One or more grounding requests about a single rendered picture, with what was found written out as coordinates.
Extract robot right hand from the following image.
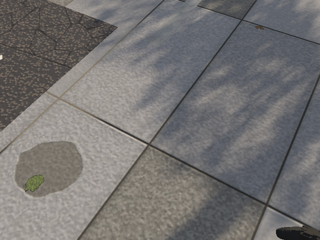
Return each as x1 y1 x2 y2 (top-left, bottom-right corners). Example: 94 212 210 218
276 225 320 240

